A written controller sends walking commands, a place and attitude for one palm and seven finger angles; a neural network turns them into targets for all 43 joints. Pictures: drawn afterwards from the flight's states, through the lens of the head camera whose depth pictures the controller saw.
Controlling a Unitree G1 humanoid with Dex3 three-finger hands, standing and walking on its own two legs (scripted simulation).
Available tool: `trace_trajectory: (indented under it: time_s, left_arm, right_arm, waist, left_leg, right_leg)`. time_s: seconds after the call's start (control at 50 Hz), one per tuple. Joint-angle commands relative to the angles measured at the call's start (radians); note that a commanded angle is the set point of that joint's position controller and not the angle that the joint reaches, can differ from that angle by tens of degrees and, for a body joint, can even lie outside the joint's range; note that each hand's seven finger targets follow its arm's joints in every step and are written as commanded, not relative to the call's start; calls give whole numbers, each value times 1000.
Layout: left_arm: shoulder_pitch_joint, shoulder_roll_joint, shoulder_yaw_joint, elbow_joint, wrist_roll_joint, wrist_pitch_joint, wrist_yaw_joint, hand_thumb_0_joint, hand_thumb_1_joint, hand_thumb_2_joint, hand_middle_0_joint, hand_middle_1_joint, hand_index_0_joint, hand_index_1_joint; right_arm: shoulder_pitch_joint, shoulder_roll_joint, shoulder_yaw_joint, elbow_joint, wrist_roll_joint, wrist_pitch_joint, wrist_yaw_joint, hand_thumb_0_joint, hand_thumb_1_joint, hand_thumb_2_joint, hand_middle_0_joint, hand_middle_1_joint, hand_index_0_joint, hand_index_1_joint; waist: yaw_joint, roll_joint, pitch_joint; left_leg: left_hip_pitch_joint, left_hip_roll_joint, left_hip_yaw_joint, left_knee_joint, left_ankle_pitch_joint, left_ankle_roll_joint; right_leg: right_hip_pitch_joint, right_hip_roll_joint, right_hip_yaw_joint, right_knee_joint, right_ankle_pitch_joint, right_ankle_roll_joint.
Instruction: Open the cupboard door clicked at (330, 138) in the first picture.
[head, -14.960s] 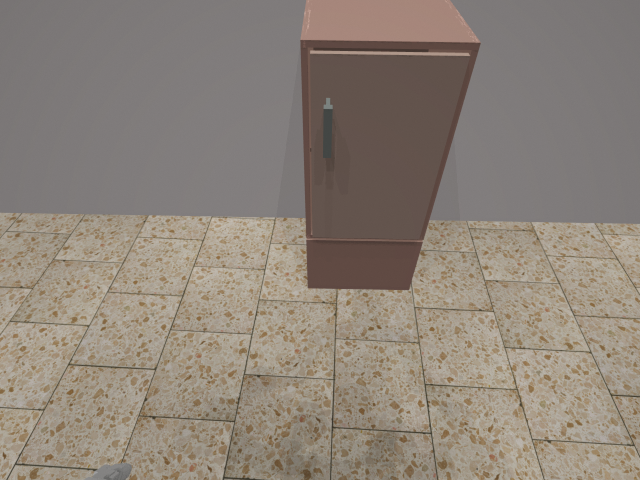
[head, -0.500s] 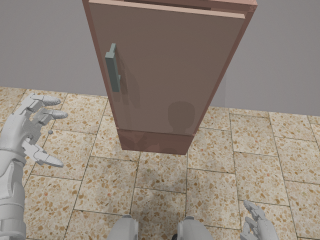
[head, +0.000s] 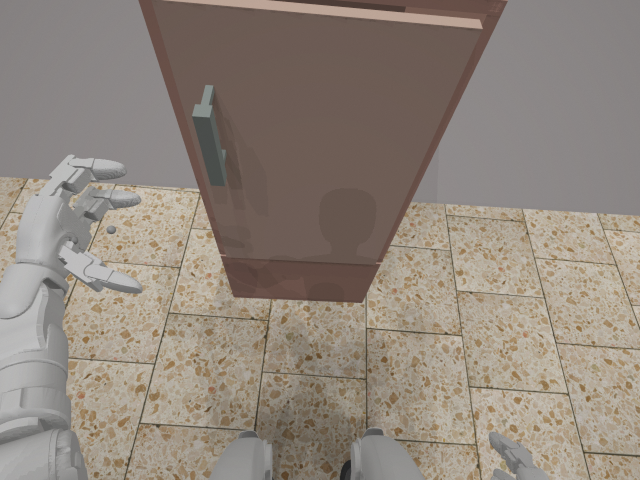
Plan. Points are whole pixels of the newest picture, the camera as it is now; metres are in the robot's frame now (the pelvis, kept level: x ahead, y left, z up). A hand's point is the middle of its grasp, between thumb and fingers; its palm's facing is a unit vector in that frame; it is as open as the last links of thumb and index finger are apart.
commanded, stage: move the hooked fingers beside the handle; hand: left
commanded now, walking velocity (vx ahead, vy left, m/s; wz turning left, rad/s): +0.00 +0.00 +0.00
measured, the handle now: (213, 138) +0.55 +0.15 +0.04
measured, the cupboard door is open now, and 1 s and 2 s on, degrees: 0 0 0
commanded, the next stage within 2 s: slide the fingers in behind the handle in 1.92 s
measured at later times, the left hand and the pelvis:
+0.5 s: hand (143, 181) +0.46 +0.23 +0.05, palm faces -0.04 -1.00 -0.02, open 14.0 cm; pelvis -0.01 -0.01 -0.01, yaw +0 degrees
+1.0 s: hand (156, 161) +0.51 +0.22 +0.04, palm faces -0.04 -1.00 -0.01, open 14.0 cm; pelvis -0.01 +0.00 -0.02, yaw -2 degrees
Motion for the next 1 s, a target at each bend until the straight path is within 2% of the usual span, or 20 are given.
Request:
trace_trajectory:
  time_s: [0.0, 0.1, 0.18, 0.26, 0.32, 0.36, 0.44, 0.5, 0.56, 0.62, 0.66, 0.7, 0.76, 0.82, 0.84, 0.86, 0.88, 0.92, 0.94, 0.98]
  left_arm:
    - [-311, 256, 35, -190, -10, -69, 24, 0, -500, 300, -300, -1200, -300, -1200]
    - [-391, 206, -17, -113, 1, -68, 33, 0, -500, 300, -300, -1200, -300, -1200]
    - [-480, 255, 14, -7, 21, -75, 50, 0, -500, 300, -300, -1200, -300, -1200]
    - [-594, 335, 57, 5, 49, -118, 69, 0, -500, 300, -300, -1200, -300, -1200]
    - [-703, 337, 33, 12, 62, -148, 71, 0, -500, 300, -300, -1200, -300, -1200]
    - [-691, 317, 16, 41, 68, -148, 66, 0, -500, 300, -300, -1200, -300, -1200]
    - [-687, 375, 56, 151, 71, -109, 53, 0, -500, 300, -300, -1200, -300, -1200]
    - [-709, 354, 30, 188, 81, -83, 53, 0, -500, 300, -300, -1200, -300, -1200]
    - [-761, 413, 68, 145, 89, -105, 67, 0, -500, 300, -300, -1200, -300, -1200]
    - [-817, 416, 71, 152, 87, -125, 80, 0, -500, 300, -300, -1200, -300, -1200]
    - [-840, 454, 90, 193, 97, -120, 83, 0, -500, 300, -300, -1200, -300, -1200]
    - [-842, 485, 96, 240, 117, -107, 83, 0, -500, 300, -300, -1200, -300, -1200]
    - [-897, 490, 71, 254, 137, -91, 80, 0, -500, 300, -300, -1200, -300, -1200]
    - [-841, 469, 71, 244, 127, -92, 66, 0, -500, 300, -300, -1200, -300, -1200]
    - [-816, 503, 100, 229, 126, -93, 63, 0, -500, 300, -300, -1200, -300, -1200]
    - [-806, 481, 89, 221, 119, -91, 58, 0, -500, 300, -300, -1200, -300, -1200]
    - [-801, 499, 107, 215, 114, -89, 57, 0, -500, 300, -300, -1200, -300, -1200]
    - [-805, 465, 90, 225, 103, -81, 53, 0, -500, 300, -300, -1200, -300, -1200]
    - [-827, 499, 108, 212, 109, -80, 54, 0, -500, 300, -300, -1200, -300, -1200]
    - [-842, 495, 102, 197, 112, -81, 61, 0, -500, 300, -300, -1200, -300, -1200]
  right_arm:
    - [97, -179, -76, -86, 3, -16, -6, 0, -900, -900, 200, 300, 200, 300]
    - [109, -181, -79, -67, 2, 4, 0, 0, -900, -900, 200, 300, 200, 300]
    - [120, -187, -73, -56, 1, 24, -4, 0, -900, -900, 200, 300, 200, 300]
    - [132, -186, -69, -46, -5, 38, -5, 0, -900, -900, 200, 300, 200, 300]
    - [143, -184, -65, -30, -9, 44, -7, 0, -900, -900, 200, 300, 200, 300]
    - [149, -184, -65, -27, -10, 50, -3, 0, -900, -900, 200, 300, 200, 300]
    - [173, -196, -61, -16, -10, 70, -6, 0, -900, -900, 200, 300, 200, 300]
    - [183, -193, -59, -22, -10, 81, -2, 0, -900, -900, 200, 300, 200, 300]
    - [201, -198, -61, -21, -18, 91, 0, 0, -900, -900, 200, 300, 200, 300]
    - [208, -194, -58, -15, -21, 95, 1, 0, -900, -900, 200, 300, 200, 300]
    - [215, -198, -54, -9, -21, 99, 0, 0, -900, -900, 200, 300, 200, 300]
    - [222, -201, -48, -10, -21, 104, 0, 0, -900, -900, 200, 300, 200, 300]
    - [235, -205, -44, -10, -25, 110, -1, 0, -900, -900, 200, 300, 200, 300]
    - [247, -204, -45, -20, -30, 116, 8, 0, -900, -900, 200, 300, 200, 300]
    - [250, -210, -46, -23, -30, 123, 9, 0, -900, -900, 200, 300, 200, 300]
    - [244, -207, -48, -29, -29, 126, 13, 0, -900, -900, 200, 300, 200, 300]
    - [246, -210, -50, -29, -29, 130, 12, 0, -900, -900, 200, 300, 200, 300]
    - [250, -205, -49, -31, -27, 132, 14, 0, -900, -900, 200, 300, 200, 300]
    - [252, -210, -48, -28, -27, 136, 12, 0, -900, -900, 200, 300, 200, 300]
    - [250, -208, -50, -30, -25, 137, 13, 0, -900, -900, 200, 300, 200, 300]
  waist:
    - [10, 135, -419]
    - [-16, 113, -388]
    - [-25, 59, -353]
    - [-21, 116, -414]
    - [-45, 141, -444]
    - [-42, 180, -465]
    - [-53, 114, -462]
    - [-61, 113, -425]
    - [-61, 143, -487]
    - [-83, 123, -485]
    - [-90, 116, -478]
    - [-90, 134, -458]
    - [-113, 153, -469]
    - [-95, 189, -521]
    - [-79, 187, -549]
    - [-79, 204, -557]
    - [-77, 183, -554]
    - [-92, 155, -530]
    - [-90, 151, -530]
    - [-95, 157, -521]
  left_leg:
    - [348, -4, -71, -151, 506, -22]
    - [342, -1, -79, -144, 482, -23]
    - [252, -9, -71, -141, 375, -12]
    - [268, -11, -71, -122, 384, -13]
    - [288, -8, -83, -105, 391, -11]
    - [322, -7, -85, -103, 426, -17]
    - [237, -8, -72, -87, 415, -5]
    - [203, -10, -68, -89, 388, -1]
    - [237, -6, -73, -72, 443, -2]
    - [202, -7, -68, -54, 426, 6]
    - [164, -9, -64, -50, 392, 8]
    - [134, -10, -62, -48, 374, 8]
    - [139, -7, -65, -35, 385, 11]
    - [196, -4, -70, -30, 451, 6]
    - [218, 0, -75, -35, 483, 2]
    - [225, -2, -71, -34, 489, 1]
    - [220, 0, -73, -35, 491, 2]
    - [197, 0, -70, -31, 478, 9]
    - [190, 2, -70, -33, 474, 7]
    - [191, 0, -71, -37, 455, 8]
  right_leg:
    - [148, 35, 8, -91, 293, -33]
    - [100, 36, 1, -94, 269, -32]
    - [110, 34, 10, -90, 233, -32]
    - [108, 34, 22, -74, 238, -34]
    - [77, 38, 22, -59, 229, -35]
    - [66, 38, 21, -60, 242, -35]
    - [107, 39, 29, -58, 282, -28]
    - [94, 39, 26, -63, 271, -26]
    - [95, 42, 31, -51, 303, -26]
    - [100, 45, 40, -50, 309, -23]
    - [110, 46, 46, -53, 295, -19]
    - [108, 45, 46, -49, 282, -21]
    - [79, 45, 46, -43, 290, -19]
    - [70, 49, 37, -29, 320, -27]
    - [84, 50, 34, -28, 339, -26]
    - [81, 50, 34, -30, 345, -25]
    - [90, 50, 32, -31, 348, -24]
    - [87, 54, 31, -32, 355, -22]
    - [95, 53, 32, -33, 354, -19]
    - [86, 55, 33, -38, 337, -18]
